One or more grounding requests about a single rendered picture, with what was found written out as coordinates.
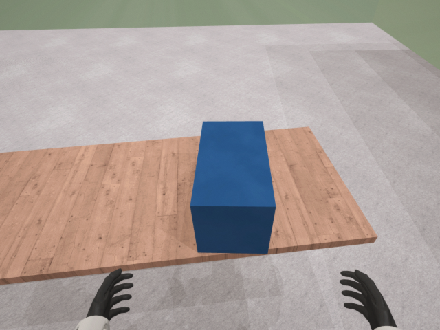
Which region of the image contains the left robot hand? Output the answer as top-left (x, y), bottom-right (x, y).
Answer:
top-left (86, 268), bottom-right (133, 321)

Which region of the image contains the right robot hand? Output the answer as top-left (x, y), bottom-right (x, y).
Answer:
top-left (340, 269), bottom-right (397, 330)

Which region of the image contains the carton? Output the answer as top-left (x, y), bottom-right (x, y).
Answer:
top-left (190, 121), bottom-right (276, 254)

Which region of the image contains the left robot forearm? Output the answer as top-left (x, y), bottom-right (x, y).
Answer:
top-left (74, 316), bottom-right (110, 330)

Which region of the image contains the table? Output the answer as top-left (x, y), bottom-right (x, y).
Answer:
top-left (0, 126), bottom-right (378, 285)

